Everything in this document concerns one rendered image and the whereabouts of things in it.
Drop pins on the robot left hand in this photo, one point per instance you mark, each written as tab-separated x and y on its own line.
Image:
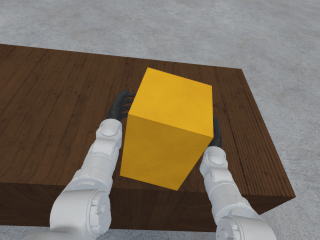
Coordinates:
116	109

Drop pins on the robot left upper arm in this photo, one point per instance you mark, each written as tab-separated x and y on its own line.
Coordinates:
77	215

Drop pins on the pedestal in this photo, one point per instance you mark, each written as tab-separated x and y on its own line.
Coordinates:
53	101

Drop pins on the right robot forearm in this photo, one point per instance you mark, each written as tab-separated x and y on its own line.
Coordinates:
222	190

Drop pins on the robot right hand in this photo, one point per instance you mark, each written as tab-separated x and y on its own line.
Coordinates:
217	136

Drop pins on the carton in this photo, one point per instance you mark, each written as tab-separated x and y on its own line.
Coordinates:
169	126

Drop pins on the robot right upper arm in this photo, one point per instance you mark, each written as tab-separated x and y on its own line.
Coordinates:
234	227

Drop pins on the left robot forearm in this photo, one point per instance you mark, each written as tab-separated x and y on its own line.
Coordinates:
100	161

